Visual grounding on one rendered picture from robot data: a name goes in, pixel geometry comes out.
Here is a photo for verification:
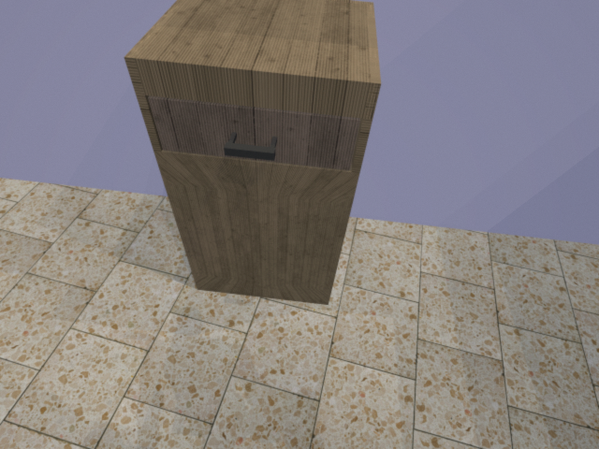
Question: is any cabinet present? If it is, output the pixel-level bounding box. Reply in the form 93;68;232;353
124;0;381;305

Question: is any handle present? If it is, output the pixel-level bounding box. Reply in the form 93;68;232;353
224;132;277;161

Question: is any drawer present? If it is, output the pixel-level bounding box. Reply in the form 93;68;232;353
148;96;360;170

